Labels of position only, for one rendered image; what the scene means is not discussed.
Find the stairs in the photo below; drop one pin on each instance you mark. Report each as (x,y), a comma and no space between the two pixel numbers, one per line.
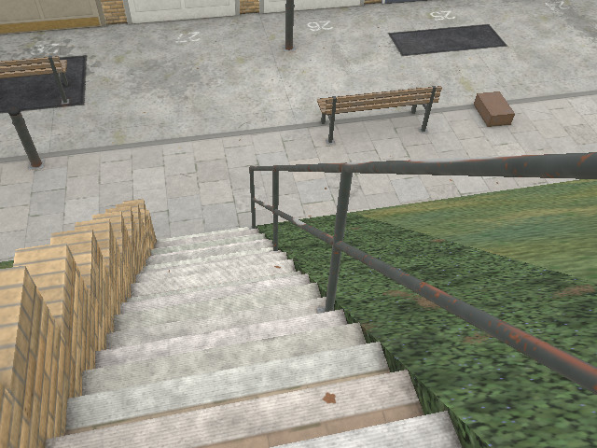
(224,345)

